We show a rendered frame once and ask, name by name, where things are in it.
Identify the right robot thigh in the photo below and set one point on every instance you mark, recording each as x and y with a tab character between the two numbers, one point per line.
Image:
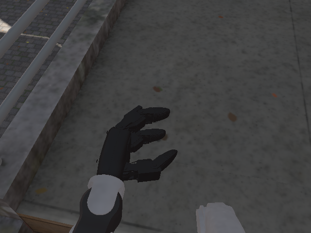
217	218

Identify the left robot forearm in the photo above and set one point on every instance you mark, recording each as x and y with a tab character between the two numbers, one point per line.
100	206

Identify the left robot hand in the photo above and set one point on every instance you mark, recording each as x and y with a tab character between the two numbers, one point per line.
126	137

